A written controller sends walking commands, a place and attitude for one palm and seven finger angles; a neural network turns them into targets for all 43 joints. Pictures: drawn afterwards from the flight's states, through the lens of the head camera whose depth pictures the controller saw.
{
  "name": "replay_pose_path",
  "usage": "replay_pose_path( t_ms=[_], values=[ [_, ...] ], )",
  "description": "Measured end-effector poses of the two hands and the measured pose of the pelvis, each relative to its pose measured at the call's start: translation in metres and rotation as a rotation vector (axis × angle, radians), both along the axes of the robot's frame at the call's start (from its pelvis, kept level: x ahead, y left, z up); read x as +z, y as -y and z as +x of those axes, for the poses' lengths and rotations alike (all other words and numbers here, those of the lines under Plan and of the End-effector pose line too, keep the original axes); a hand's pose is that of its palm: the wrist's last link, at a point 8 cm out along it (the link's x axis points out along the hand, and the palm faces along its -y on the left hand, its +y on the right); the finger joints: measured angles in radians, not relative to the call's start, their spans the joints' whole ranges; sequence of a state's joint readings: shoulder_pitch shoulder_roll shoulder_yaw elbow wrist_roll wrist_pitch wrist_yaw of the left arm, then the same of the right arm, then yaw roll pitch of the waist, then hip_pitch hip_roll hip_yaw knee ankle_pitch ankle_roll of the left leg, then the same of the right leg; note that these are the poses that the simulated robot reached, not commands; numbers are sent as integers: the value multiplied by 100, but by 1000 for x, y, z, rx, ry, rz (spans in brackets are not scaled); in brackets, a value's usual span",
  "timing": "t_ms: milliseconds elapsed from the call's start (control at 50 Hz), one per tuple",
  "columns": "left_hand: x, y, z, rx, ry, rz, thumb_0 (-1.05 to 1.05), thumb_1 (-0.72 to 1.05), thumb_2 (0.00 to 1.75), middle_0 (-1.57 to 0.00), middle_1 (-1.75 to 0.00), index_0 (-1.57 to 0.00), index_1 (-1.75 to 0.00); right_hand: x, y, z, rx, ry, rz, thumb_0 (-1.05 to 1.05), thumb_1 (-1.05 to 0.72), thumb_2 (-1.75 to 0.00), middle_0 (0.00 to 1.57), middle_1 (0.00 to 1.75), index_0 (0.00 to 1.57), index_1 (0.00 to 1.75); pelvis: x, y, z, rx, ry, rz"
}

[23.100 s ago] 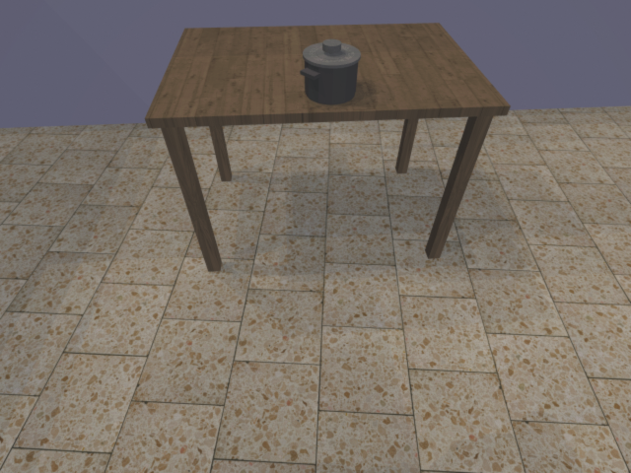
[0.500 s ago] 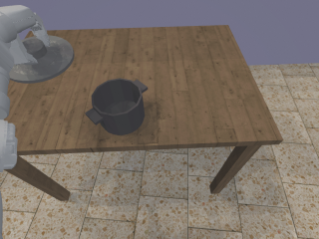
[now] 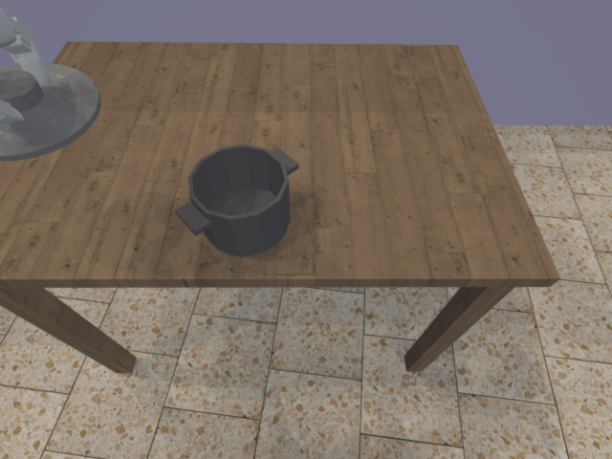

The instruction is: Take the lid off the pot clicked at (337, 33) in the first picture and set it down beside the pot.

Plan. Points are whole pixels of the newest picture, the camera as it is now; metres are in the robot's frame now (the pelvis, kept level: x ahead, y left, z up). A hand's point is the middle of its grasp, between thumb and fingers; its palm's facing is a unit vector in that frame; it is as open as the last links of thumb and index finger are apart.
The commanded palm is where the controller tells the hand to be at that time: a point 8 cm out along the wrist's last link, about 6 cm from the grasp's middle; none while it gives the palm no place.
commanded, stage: move the lid sideways beside the pot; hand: left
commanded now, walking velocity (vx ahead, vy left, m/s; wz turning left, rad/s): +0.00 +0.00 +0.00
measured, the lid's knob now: (14, 91) +0.49 +0.33 +0.20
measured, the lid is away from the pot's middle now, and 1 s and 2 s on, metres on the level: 0.23 0.24 0.22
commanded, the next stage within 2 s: lower the lid onto the table in 0.18 s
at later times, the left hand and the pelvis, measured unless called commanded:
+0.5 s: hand (3, 91) +0.47 +0.32 +0.22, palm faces -0.30 -0.10 -0.95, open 8.5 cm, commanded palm +0.47 +0.32 +0.28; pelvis +0.00 +0.00 +0.00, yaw +0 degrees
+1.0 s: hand (13, 129) +0.46 +0.33 +0.18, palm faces -0.37 -0.11 -0.92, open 8.5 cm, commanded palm +0.48 +0.33 +0.25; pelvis +0.00 +0.00 +0.00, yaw +0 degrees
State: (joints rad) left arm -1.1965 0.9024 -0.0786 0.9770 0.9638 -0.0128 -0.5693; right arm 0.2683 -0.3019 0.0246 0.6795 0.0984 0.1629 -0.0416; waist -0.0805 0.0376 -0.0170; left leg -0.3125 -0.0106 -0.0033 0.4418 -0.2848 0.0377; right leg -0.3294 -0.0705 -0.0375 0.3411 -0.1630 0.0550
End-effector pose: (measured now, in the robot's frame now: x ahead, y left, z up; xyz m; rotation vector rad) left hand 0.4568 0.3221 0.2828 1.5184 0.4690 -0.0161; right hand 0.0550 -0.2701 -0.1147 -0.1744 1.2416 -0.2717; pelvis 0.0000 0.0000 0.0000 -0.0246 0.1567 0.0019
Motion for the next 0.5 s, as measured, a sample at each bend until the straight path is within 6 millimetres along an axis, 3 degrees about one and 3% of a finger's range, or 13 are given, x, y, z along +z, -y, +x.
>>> replay_pose_path(
  t_ms=[240,500],
  values=[
    [5,-1,2,-22,16,9,-5,17,87,-76,-102,-55,-90,-3,-6,3,15,-17,16,1,-90,-90,20,30,20,30,0,-2,3,7,-8,-1],
    [-7,1,11,11,-7,-24,-5,17,87,-76,-102,-55,-90,-3,-1,-2,-11,-13,17,0,-90,-90,20,30,20,30,-1,0,5,-5,-11,-1]
  ],
)
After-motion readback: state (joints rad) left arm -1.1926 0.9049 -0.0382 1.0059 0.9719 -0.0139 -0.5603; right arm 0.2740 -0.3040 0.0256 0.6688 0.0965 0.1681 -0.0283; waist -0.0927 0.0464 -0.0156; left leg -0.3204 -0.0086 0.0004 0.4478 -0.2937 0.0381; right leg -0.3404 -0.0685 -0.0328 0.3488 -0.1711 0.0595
